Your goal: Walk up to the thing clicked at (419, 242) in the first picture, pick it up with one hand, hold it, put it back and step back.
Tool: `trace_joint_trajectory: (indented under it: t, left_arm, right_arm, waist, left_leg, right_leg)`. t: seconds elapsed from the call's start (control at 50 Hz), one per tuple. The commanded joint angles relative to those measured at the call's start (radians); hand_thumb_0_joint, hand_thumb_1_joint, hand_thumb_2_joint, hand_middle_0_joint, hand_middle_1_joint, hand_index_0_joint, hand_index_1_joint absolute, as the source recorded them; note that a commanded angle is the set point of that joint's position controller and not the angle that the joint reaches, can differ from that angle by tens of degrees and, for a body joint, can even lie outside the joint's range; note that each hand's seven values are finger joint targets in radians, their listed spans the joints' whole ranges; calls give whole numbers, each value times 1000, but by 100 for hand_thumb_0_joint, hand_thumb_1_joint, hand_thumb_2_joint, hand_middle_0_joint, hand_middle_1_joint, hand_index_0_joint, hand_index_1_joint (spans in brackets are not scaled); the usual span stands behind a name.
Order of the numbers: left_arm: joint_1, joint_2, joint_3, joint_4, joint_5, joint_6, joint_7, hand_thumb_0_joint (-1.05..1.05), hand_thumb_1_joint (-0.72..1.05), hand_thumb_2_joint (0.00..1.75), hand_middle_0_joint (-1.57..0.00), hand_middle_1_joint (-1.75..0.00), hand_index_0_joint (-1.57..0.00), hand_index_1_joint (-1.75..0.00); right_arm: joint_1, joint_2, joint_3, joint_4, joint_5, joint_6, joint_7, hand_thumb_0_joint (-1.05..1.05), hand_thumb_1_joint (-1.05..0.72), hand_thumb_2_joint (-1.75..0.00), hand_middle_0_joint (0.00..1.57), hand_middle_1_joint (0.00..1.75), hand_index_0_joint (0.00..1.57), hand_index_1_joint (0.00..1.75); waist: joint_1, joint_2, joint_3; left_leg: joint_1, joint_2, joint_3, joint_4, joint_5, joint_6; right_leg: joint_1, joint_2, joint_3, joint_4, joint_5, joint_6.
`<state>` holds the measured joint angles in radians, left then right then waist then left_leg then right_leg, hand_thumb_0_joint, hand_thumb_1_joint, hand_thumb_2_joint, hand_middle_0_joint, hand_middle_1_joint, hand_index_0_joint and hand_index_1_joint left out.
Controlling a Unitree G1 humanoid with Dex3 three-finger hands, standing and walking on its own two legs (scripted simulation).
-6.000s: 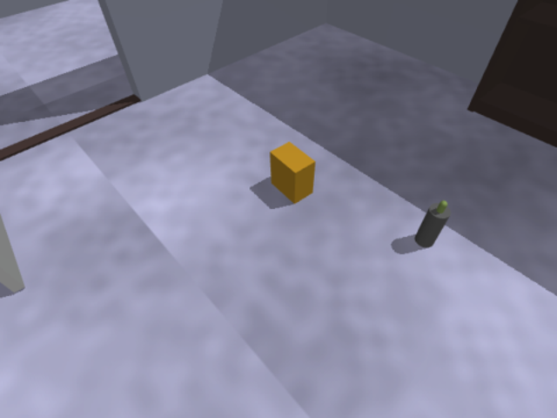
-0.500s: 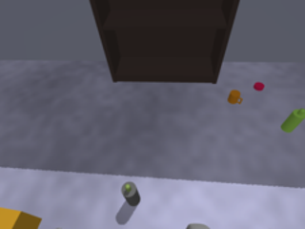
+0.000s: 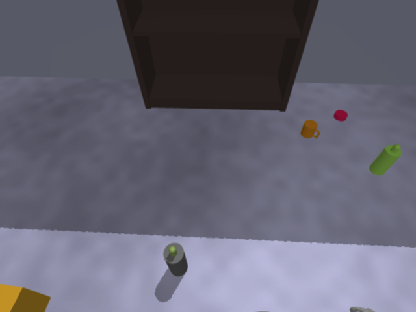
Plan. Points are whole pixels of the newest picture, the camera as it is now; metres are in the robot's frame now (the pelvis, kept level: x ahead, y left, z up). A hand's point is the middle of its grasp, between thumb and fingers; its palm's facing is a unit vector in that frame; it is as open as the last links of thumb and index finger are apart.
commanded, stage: walk up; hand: left
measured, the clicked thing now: (175, 258) +0.40 +0.16 -0.64
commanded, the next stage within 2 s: stand in 0.36 s
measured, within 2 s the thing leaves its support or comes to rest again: neither
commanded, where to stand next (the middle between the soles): +0.08 -0.02 m, yaw -1 degrees
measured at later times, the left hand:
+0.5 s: hand out of the picture +0.10 +0.25 -0.13, palm faces -0.04 -0.94 -0.34, open 7.3 cm
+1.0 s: hand out of the picture +0.07 +0.25 -0.14, palm faces -0.05 -0.94 -0.35, open 7.3 cm
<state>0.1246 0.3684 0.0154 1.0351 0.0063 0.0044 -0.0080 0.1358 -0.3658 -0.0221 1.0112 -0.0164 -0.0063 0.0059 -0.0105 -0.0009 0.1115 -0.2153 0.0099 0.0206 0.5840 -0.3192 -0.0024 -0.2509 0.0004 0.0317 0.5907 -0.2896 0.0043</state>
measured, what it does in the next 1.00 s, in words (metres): stands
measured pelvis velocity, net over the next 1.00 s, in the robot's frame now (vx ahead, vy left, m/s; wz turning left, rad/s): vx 0.00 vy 0.00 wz -0.01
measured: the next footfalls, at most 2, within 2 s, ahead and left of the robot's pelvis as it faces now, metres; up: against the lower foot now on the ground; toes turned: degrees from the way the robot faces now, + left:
none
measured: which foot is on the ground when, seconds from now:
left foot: down 0.00-1.00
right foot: down 0.00-1.00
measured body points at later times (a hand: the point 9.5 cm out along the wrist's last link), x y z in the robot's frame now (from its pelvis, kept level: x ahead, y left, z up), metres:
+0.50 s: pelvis +0.00 +0.00 +0.02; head +0.01 +0.00 +0.47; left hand +0.10 +0.30 -0.11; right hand +0.08 -0.31 -0.11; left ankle +0.00 +0.12 -0.73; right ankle +0.02 -0.13 -0.73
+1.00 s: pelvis +0.00 +0.00 +0.02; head +0.00 -0.01 +0.47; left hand +0.08 +0.30 -0.11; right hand +0.07 -0.30 -0.12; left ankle +0.00 +0.12 -0.73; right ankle +0.02 -0.13 -0.73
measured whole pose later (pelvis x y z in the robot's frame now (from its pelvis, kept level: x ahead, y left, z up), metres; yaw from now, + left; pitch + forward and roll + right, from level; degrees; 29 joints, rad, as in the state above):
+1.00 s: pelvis +0.00 +0.00 +0.02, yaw +0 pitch -3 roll +0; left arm 0.11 0.36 -0.01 1.14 0.01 -0.02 -0.01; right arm 0.10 -0.35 -0.01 1.15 -0.02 -0.01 0.02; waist -0.01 0.00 0.06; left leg -0.10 0.01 0.03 0.31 -0.17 -0.01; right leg -0.14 0.00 0.04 0.33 -0.14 0.01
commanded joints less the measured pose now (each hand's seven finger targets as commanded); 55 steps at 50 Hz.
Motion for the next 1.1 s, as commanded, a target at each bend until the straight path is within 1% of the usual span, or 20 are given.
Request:
trace_joint_trajectory:
  t: [0.0, 0.04, 0.08, 0.16, 0.22, 0.3, 0.32, 0.34, 0.36, 0.46, 0.5, 0.56, 0.6, 0.64, 0.66, 0.68, 0.76, 0.9, 1.02, 1.08]
  left_arm:
    - [-60, 201, 45, -47, -2, -29, 4, 0, 90, 90, -20, -30, -20, -30]
    - [-75, 205, 45, -33, -3, -32, 2, 0, 90, 90, -20, -30, -20, -30]
    - [-69, 198, 40, -18, -7, -31, 2, 0, 90, 90, -20, -30, -20, -30]
    - [-84, 193, 40, 2, -3, -33, 2, 0, 90, 90, -20, -30, -20, -30]
    - [-85, 189, 39, 19, -5, -32, 2, 0, 90, 90, -20, -30, -20, -30]
    - [-80, 186, 38, 34, -2, -33, 2, 0, 90, 90, -20, -30, -20, -30]
    - [-81, 185, 38, 34, -1, -34, 2, 0, 90, 90, -20, -30, -20, -30]
    - [-95, 194, 30, 28, 2, -43, 5, 0, 90, 90, -20, -30, -20, -30]
    - [-88, 194, 33, 31, -1, -46, 8, 0, 90, 90, -20, -30, -20, -30]
    - [-85, 193, 27, 39, -4, -46, 12, 0, 90, 90, -20, -30, -20, -30]
    - [-83, 191, 25, 42, -3, -45, 13, 0, 90, 90, -20, -30, -20, -30]
    - [-92, 197, 23, 40, -1, -44, 14, 0, 90, 90, -20, -30, -20, -30]
    - [-96, 201, 21, 40, -1, -45, 14, 0, 90, 90, -20, -30, -20, -30]
    - [-87, 202, 22, 42, -1, -45, 14, 0, 90, 90, -20, -30, -20, -30]
    - [-84, 197, 20, 42, 0, -46, 14, 0, 90, 90, -20, -30, -20, -30]
    - [-92, 200, 22, 42, -2, -43, 14, 0, 90, 90, -20, -30, -20, -30]
    - [-89, 205, 21, 44, -2, -41, 13, 0, 90, 90, -20, -30, -20, -30]
    - [-78, 206, 19, 42, -1, -42, 13, 0, 90, 90, -20, -30, -20, -30]
    - [-68, 203, 18, 39, 1, -43, 15, 0, 90, 90, -20, -30, -20, -30]
    - [-72, 207, 18, 41, -2, -40, 14, 0, 90, 90, -20, -30, -20, -30]
  right_arm:
    - [-54, -231, -39, -52, 2, -42, -14, 0, -90, -90, 20, 30, 20, 30]
    - [-55, -220, -34, -38, 5, -45, -15, 0, -90, -90, 20, 30, 20, 30]
    - [-78, -216, -32, -24, 7, -45, -14, 0, -90, -90, 20, 30, 20, 30]
    - [-76, -212, -30, 2, 6, -44, -12, 0, -90, -90, 20, 30, 20, 30]
    - [-84, -206, -29, 18, 5, -44, -12, 0, -90, -90, 20, 30, 20, 30]
    - [-95, -205, -29, 28, 4, -47, -12, 0, -90, -90, 20, 30, 20, 30]
    - [-92, -203, -29, 30, 3, -47, -12, 0, -90, -90, 20, 30, 20, 30]
    - [-105, -199, -29, 31, 9, -42, -11, 0, -90, -90, 20, 30, 20, 30]
    - [-99, -203, -31, 35, 9, -42, -11, 0, -90, -90, 20, 30, 20, 30]
    - [-100, -207, -30, 50, 11, -38, -11, 0, -90, -90, 20, 30, 20, 30]
    - [-109, -207, -29, 56, 12, -36, -10, 0, -90, -90, 20, 30, 20, 30]
    - [-103, -204, -27, 63, 10, -29, -9, 0, -90, -90, 20, 30, 20, 30]
    - [-95, -202, -25, 66, 9, -29, -7, 0, -90, -90, 20, 30, 20, 30]
    - [-100, -200, -25, 71, 9, -29, -7, 0, -90, -90, 20, 30, 20, 30]
    - [-102, -207, -27, 69, 9, -29, -6, 0, -90, -90, 20, 30, 20, 30]
    - [-90, -204, -25, 74, 9, -28, -8, 0, -90, -90, 20, 30, 20, 30]
    - [-94, -202, -25, 77, 7, -27, -5, 0, -90, -90, 20, 30, 20, 30]
    - [-78, -197, -23, 81, 7, -27, -3, 0, -90, -90, 20, 30, 20, 30]
    - [-87, -202, -25, 77, 8, -27, -5, 0, -90, -90, 20, 30, 20, 30]
    - [-76, -197, -21, 80, 8, -26, -6, 0, -90, -90, 20, 30, 20, 30]
  waist:
    - [17, -17, -135]
    - [8, -21, -124]
    - [13, 8, -118]
    - [5, -6, -126]
    - [9, -6, -99]
    - [12, -4, -113]
    - [9, -5, -126]
    - [4, 3, -112]
    - [8, 6, -140]
    - [5, 2, -182]
    - [8, -2, -179]
    - [5, -14, -142]
    - [0, -6, -146]
    - [8, -8, -152]
    - [5, 2, -165]
    - [2, -5, -136]
    - [6, -4, -114]
    - [0, -5, -117]
    - [3, -1, -152]
    - [0, -11, -116]
  left_leg:
    - [36, 155, -159, -208, 116, 83]
    - [27, 123, -114, -223, 116, 56]
    - [57, 111, -95, -246, 90, 42]
    - [89, 113, -81, -265, 83, 40]
    - [80, 111, -80, -290, 65, 32]
    - [98, 114, -76, -304, 81, 31]
    - [107, 118, -74, -303, 100, 31]
    - [94, 121, -96, -308, 199, 22]
    - [127, 125, -92, -305, 247, 23]
    - [160, 129, -87, -302, 317, 19]
    - [178, 130, -87, -304, 310, 18]
    - [143, 121, -88, -321, 218, 16]
    - [137, 124, -91, -326, 215, 15]
    - [152, 126, -92, -327, 222, 15]
    - [166, 128, -89, -320, 247, 17]
    - [126, 125, -92, -336, 200, 15]
    - [111, 122, -97, -349, 145, 15]
    - [123, 120, -98, -345, 150, 17]
    - [145, 126, -95, -325, 214, 23]
    - [120, 121, -97, -340, 176, 18]
  right_leg:
    - [64, -75, 99, -135, 141, -52]
    - [94, -90, 117, -181, 178, -59]
    - [79, -100, 123, -207, 181, -60]
    - [82, -104, 125, -256, 166, -53]
    - [70, -98, 129, -278, 134, -45]
    - [83, -97, 126, -283, 167, -40]
    - [94, -100, 125, -283, 189, -39]
    - [107, -113, 115, -282, 253, -30]
    - [122, -117, 117, -280, 293, -28]
    - [164, -119, 96, -277, 364, -22]
    - [150, -120, 95, -287, 351, -22]
    - [131, -121, 101, -317, 263, -18]
    - [137, -120, 98, -315, 255, -19]
    - [134, -123, 99, -313, 262, -21]
    - [134, -125, 98, -312, 287, -21]
    - [134, -119, 99, -316, 246, -18]
    - [113, -115, 97, -328, 163, -19]
    - [98, -116, 102, -328, 171, -20]
    - [119, -122, 100, -311, 251, -22]
    - [107, -117, 98, -315, 201, -23]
